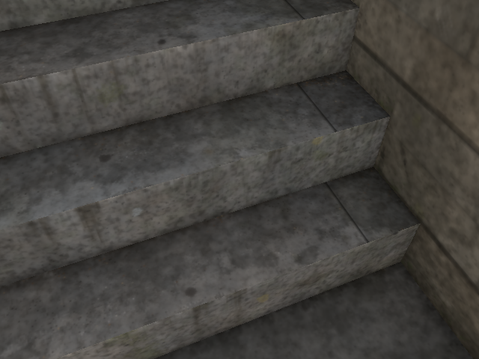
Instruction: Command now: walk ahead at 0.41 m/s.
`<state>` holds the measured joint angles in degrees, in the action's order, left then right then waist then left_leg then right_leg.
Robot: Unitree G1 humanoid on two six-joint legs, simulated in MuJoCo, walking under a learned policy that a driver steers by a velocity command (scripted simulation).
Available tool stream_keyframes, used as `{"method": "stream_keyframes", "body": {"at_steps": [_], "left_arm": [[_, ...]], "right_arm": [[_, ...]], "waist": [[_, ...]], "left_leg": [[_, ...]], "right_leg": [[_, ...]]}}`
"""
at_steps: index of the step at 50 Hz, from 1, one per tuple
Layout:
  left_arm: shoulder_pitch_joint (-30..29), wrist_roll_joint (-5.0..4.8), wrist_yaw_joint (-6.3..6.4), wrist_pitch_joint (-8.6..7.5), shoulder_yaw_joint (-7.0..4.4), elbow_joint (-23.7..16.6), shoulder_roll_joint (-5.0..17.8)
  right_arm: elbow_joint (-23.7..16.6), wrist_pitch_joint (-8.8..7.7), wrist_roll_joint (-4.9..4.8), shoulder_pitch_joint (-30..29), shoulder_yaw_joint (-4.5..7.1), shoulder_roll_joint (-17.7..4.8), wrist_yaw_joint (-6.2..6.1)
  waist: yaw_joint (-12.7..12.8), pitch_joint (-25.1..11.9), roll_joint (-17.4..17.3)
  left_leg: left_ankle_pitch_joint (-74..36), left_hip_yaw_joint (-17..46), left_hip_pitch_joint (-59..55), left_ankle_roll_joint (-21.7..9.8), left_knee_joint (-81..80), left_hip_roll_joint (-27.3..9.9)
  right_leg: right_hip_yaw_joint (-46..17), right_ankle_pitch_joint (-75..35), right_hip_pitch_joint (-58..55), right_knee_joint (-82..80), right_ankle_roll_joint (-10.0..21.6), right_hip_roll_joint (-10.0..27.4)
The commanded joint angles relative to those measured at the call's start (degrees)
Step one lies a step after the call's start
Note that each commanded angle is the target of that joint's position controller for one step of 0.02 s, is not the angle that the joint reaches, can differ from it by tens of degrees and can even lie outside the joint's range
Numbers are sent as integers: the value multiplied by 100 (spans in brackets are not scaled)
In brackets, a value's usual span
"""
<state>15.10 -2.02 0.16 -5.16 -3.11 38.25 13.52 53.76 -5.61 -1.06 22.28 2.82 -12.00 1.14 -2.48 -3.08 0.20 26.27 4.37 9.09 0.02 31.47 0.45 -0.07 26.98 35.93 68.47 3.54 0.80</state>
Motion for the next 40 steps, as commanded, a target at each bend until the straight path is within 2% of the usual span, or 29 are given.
{"method": "stream_keyframes", "body": {"at_steps": [1, 2, 3, 4, 6, 7, 8, 9, 10, 11, 12, 13, 14, 15, 16, 17, 21, 24, 25, 27, 30, 32, 33, 34, 35, 36, 38, 39, 40], "left_arm": [[-1133, 149, -144, -109, 152, -785, 51], [-1161, 153, -173, -96, 184, -742, -7], [-1129, 167, -188, -94, 152, -705, 98], [-1019, 96, -167, -93, 61, -665, 335], [-532, 72, -96, -83, -88, -464, 657], [90, 109, -66, -42, -182, -263, 890], [891, 77, -24, 14, -256, -26, 1012], [1793, 199, 20, 88, -315, 181, 1560], [1553, 385, -50, 50, -265, 219, 1759], [877, 269, -48, 13, -173, -12, 1323], [425, 174, -46, -18, -97, -76, 1040], [100, 197, -66, -25, -65, -80, 1005], [-107, 255, -87, -39, -48, -65, 958], [-208, 295, -86, -49, -19, -40, 878], [-184, 307, -88, -91, -28, 21, 881], [-123, 315, -91, -117, -28, 60, 897], [263, 239, -8, -78, -43, 236, 932], [365, 213, 63, -22, -78, 329, 1045], [502, 264, 54, 11, -62, 433, 1035], [691, 244, 66, 48, -18, 568, 948], [988, 329, 85, 144, 9, 803, 923], [1489, 395, 154, 228, 19, 1055, 900], [1568, 446, 177, 279, 42, 1144, 840], [1764, 516, 213, 321, 54, 1262, 829], [1668, 576, 224, 324, 87, 1308, 727], [1786, 589, 246, 315, 90, 1415, 730], [1834, 577, 315, 280, 117, 1675, 685], [1635, 587, 350, 250, 133, 1662, 674], [1242, 585, 402, 242, 150, 1535, 728]], "right_arm": [[-596, 145, -25, -649, 136, -867, -169], [-647, 157, -59, -739, 193, -1069, -199], [-603, 138, -83, -447, 244, -1228, -193], [-550, 91, -92, -300, 284, -1389, -213], [-556, 36, -109, -297, 260, -1302, -219], [-631, -15, 3, -296, 242, -1263, -196], [-692, -24, 89, -428, 190, -1105, -182], [-899, -23, 324, -380, 46, -580, -180], [-904, -94, 100, 725, -81, -74, -146], [-851, -141, -34, 391, 49, -786, -117], [-1000, -136, -108, -160, 88, -1023, -104], [-1070, -107, -10, -486, 64, -944, -162], [-1080, -68, 98, -493, 70, -867, -199], [-1057, -9, 111, -326, 70, -801, -201], [-1044, 32, 106, -272, 52, -717, -216], [-1099, 69, 168, -379, 12, -648, -202], [-1393, 112, 229, -1139, -11, -603, -239], [-1546, 42, 190, -1616, -16, -587, -212], [-1345, 97, 171, -1317, -52, -481, -214], [-1453, 88, 114, -1671, -57, -558, -148], [-1684, 50, 71, -2165, -132, -418, -47], [-1863, 24, 64, -2457, -164, -290, -16], [-1979, -5, -23, -2516, -196, -218, 7], [-2050, 43, -63, -2536, -252, -68, -24], [-2256, 45, -171, -2695, -316, -8, -45], [-2402, 92, -251, -2789, -360, 56, -95], [-2867, 128, -391, -3097, -486, 119, -177], [-3162, 100, -416, -3364, -596, 203, -155], [-3390, 62, -389, -3431, -696, 251, -74]], "waist": [[96, 803, -503], [129, 675, -569], [48, 514, -578], [141, 482, -694], [488, 150, -744], [773, -321, -715], [1240, -689, -704], [1399, -1171, 758], [632, -1654, 2536], [628, -904, 1663], [589, -206, 950], [455, 74, 246], [271, 111, 140], [95, 24, 292], [68, -20, 347], [48, -7, 343], [252, 310, 108], [415, 353, 264], [424, 177, 492], [604, 507, 431], [775, 731, 349], [974, 723, 505], [911, 683, 432], [960, 566, 792], [853, 706, 680], [909, 755, 852], [752, 1048, 830], [619, 1158, 580], [386, 994, 404]], "left_leg": [[-2548, 1276, 60, -1093, -1852, -1247], [-2470, 785, 579, -937, -1960, -933], [-2480, 641, 619, -927, -2110, -867], [-2684, 652, 534, -882, -2052, -971], [-3953, 417, 226, -653, -1309, -918], [-4648, 294, 172, -486, -631, -854], [-4678, 106, 594, -298, 469, -655], [-2117, -151, 1687, 19, 2747, -130], [763, 252, 2915, 56, 4378, 445], [287, 375, 3413, -42, 4946, 54], [-399, 157, 3528, -159, 4835, -291], [-873, 58, 3223, -187, 4583, -538], [-1114, 103, 2891, -196, 4274, -697], [-1251, 152, 2555, -188, 4110, -794], [-1340, 24, 2423, -139, 4015, -773], [-1371, -36, 2510, -78, 3873, -770], [-2051, -84, 3281, 180, 2904, -775], [-2734, -202, 3149, 247, 1713, -618], [-2623, -428, 2800, 258, 1975, -507], [-2597, -450, 2992, 171, 1857, -525], [-1609, -383, 4357, -101, 2581, -568], [-691, -407, 5485, -228, 3551, -397], [-440, -189, 5885, -293, 3839, -456], [383, -361, 6502, -318, 5019, -272], [838, -106, 7000, -342, 5597, -384], [1660, -203, 7705, -327, 7017, -196], [2862, 98, 9063, -338, 8796, -254], [3058, -10, 9324, -340, 8654, -375], [2762, -350, 8815, -294, 8019, -463]], "right_leg": [[-10, -961, 899, -1737, -63, 400], [225, -1428, -97, -2436, -120, 200], [474, -1872, -741, -2729, -185, -39], [474, -2158, -1153, -3020, -182, -121], [496, -2321, -1935, -3412, -23, -307], [487, -2295, -2689, -3279, 87, -351], [295, -2185, -3681, -3274, 234, -165], [-1312, -1976, -4837, -3570, 514, 993], [-4358, -449, -5329, -5248, 1398, 2121], [-4604, 877, -4602, -5776, 1310, 2028], [-3667, 731, -3780, -5744, 1118, 1932], [-2919, -307, -3018, -5686, 1029, 1643], [-2376, -1099, -2553, -5699, 993, 1396], [-1955, -1572, -2309, -5773, 974, 1230], [-1670, -1875, -2220, -5886, 1005, 1149], [-1555, -1859, -2192, -5976, 1118, 1182], [-1259, -1808, -2454, -6258, 1199, 1192], [-794, -2138, -2669, -6258, 995, 1061], [-582, -1784, -2713, -6243, 965, 1032], [-543, -1535, -2826, -6290, 950, 1127], [-776, -2551, -4176, -6010, 1029, 1635], [-699, -4145, -5361, -5567, 920, 1829], [-608, -4652, -5710, -5399, 835, 1920], [-557, -5702, -6276, -5117, 853, 2025], [-466, -6200, -6333, -5041, 794, 2181], [-446, -7134, -6663, -4889, 832, 2338], [-234, -7841, -6912, -4736, 518, 2538], [13, -7749, -6738, -4763, 219, 2426], [381, -8126, -6269, -4772, -70, 2096]]}}
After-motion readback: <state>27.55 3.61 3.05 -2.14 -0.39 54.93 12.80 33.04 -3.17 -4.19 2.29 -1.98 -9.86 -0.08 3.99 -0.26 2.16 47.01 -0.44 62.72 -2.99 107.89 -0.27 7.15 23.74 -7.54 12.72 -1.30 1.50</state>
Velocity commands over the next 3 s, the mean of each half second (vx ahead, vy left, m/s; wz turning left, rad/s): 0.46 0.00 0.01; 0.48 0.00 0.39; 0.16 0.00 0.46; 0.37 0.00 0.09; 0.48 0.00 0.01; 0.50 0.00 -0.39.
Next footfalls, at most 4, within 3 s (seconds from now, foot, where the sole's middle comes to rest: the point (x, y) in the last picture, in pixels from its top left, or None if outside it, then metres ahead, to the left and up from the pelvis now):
0.16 right None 0.24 -0.15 -0.76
0.86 left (184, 305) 0.57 0.14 -0.56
1.28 right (201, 181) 0.80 0.09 -0.35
1.62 left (99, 162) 0.87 0.34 -0.35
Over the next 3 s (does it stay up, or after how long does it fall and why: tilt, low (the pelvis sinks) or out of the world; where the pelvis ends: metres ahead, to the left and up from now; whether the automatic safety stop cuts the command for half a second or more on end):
stays up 1.31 0.50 0.84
